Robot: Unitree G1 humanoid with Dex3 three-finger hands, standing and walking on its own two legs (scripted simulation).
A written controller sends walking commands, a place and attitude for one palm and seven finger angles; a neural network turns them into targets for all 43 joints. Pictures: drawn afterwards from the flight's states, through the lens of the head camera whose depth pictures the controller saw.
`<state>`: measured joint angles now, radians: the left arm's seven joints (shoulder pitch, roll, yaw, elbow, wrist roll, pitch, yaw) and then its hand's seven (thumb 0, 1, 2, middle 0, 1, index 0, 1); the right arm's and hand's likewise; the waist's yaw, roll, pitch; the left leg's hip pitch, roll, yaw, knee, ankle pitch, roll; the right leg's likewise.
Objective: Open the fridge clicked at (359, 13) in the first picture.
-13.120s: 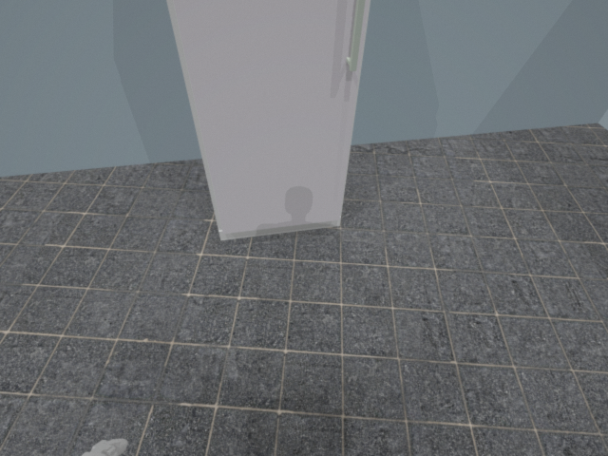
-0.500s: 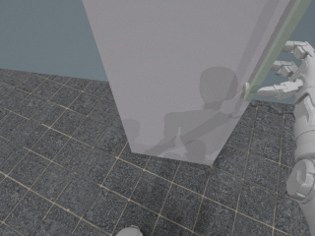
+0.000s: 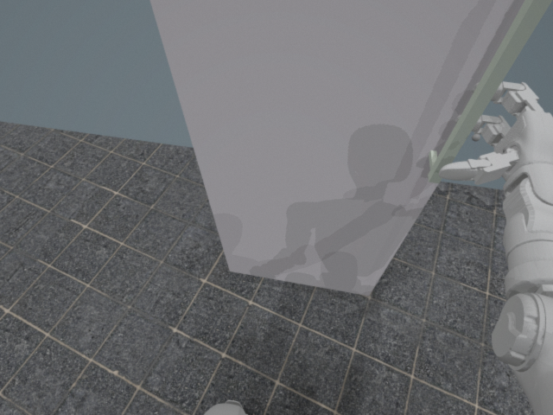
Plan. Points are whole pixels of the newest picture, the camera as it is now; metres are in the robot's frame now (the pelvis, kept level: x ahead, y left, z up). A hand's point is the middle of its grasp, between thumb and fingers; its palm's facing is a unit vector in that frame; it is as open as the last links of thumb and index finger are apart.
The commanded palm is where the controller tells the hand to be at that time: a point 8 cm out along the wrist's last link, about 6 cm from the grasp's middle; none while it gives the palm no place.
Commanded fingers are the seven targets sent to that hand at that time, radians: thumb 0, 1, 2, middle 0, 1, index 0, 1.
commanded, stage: slide the fingers in behind the handle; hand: right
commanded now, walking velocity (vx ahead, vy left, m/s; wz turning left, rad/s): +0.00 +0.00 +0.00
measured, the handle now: (480, 84) +0.54 -0.17 +0.20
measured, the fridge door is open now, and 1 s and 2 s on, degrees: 0 0 0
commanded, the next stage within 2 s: grip the handle and tug to test in 1.40 s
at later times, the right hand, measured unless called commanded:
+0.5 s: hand (458, 136) +0.49 -0.16 +0.15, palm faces +0.02 +1.00 +0.00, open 13.9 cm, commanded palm +0.46 -0.21 +0.15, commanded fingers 0.00 0.50 -0.30 0.30 1.20 0.30 1.20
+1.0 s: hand (445, 134) +0.50 -0.14 +0.15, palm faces +0.01 +1.00 +0.00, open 13.9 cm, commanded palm +0.46 -0.20 +0.15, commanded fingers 0.00 0.50 -0.30 0.30 1.20 0.30 1.20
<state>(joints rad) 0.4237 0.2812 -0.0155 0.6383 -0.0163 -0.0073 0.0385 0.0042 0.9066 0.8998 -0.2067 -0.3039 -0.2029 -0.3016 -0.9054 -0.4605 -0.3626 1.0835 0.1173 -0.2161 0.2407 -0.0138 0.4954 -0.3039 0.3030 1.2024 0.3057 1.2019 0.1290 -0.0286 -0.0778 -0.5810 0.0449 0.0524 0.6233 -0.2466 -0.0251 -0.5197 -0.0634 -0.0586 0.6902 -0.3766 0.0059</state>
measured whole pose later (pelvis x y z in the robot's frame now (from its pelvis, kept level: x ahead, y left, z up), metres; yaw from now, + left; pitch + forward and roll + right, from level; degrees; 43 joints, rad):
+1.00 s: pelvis +0.00 +0.00 +0.00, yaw +0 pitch +11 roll +1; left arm 0.40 0.27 -0.01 0.66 -0.01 -0.02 0.03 0.00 0.91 0.90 -0.21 -0.30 -0.20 -0.30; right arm -0.93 -0.37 -0.32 1.10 0.10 -0.23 0.14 -0.01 0.50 -0.30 0.30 1.20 0.30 1.20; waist 0.13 -0.03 -0.07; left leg -0.57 0.05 0.05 0.63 -0.25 -0.02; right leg -0.50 -0.06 -0.06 0.68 -0.37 0.01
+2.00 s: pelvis +0.00 +0.00 +0.00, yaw +0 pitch +11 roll +1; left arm 0.39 0.27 -0.02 0.66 -0.01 -0.02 0.03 0.00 0.91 0.90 -0.21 -0.30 -0.20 -0.30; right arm -0.92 -0.38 -0.32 1.10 0.11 -0.22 0.16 0.00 -0.27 -0.63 0.38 1.31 0.38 1.31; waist 0.12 -0.02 -0.07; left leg -0.56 0.05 0.05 0.63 -0.25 -0.03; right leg -0.50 -0.05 -0.05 0.69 -0.37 0.01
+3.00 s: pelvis +0.03 +0.00 +0.01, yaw +1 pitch +9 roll +1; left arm 0.37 0.27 0.00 0.62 -0.03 0.01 0.03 0.01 0.91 0.90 -0.21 -0.30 -0.20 -0.30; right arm -0.67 -0.30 -0.30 0.75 0.15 -0.11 0.13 0.02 -0.80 -0.80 0.35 1.40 0.36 1.39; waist 0.09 -0.04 -0.09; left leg -0.46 0.03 0.03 0.57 -0.26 -0.02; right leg -0.38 -0.07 -0.08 0.60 -0.38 0.01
